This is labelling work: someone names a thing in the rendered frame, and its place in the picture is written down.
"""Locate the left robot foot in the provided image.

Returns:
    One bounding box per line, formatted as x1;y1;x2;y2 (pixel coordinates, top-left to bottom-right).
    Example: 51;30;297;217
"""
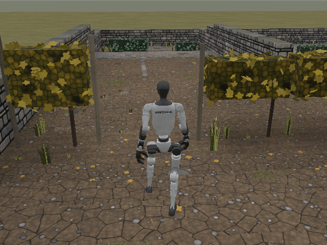
146;186;153;193

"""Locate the robot left upper arm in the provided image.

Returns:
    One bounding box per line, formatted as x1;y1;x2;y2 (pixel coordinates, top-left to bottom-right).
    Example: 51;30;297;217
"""
142;103;153;133

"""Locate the robot right upper arm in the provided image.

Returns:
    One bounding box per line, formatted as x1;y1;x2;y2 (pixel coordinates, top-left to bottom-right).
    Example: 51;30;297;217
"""
174;103;187;131

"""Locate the right robot hand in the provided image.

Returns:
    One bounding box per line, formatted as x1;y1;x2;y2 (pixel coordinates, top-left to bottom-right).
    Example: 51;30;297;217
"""
178;140;189;151

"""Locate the right robot forearm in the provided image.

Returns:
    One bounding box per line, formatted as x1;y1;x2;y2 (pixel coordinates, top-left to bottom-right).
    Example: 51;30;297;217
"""
181;123;189;142

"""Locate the left robot hand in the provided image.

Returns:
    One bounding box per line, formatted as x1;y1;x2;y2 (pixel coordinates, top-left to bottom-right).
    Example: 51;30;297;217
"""
136;150;148;164

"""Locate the robot left thigh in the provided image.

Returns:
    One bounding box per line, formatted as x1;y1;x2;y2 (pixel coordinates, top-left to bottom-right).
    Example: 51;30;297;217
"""
147;141;157;166

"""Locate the left robot forearm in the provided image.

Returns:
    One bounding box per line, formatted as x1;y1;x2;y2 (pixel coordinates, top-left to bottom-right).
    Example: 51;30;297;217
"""
137;125;147;151

